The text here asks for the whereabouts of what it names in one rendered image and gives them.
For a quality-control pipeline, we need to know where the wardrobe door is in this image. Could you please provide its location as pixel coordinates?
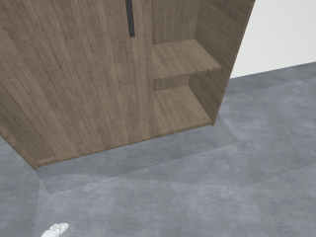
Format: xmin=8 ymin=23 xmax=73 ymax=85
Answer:
xmin=0 ymin=80 xmax=56 ymax=161
xmin=0 ymin=0 xmax=155 ymax=160

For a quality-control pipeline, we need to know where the handle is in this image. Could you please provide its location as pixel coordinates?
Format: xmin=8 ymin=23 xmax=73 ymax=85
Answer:
xmin=125 ymin=0 xmax=135 ymax=38

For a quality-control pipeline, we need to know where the left robot hand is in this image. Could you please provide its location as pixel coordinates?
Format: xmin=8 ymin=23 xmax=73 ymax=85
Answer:
xmin=40 ymin=223 xmax=69 ymax=237

